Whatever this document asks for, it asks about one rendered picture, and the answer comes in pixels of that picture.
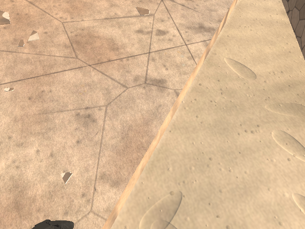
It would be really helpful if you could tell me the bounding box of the robot left hand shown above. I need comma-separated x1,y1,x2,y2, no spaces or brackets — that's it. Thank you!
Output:
31,219,74,229

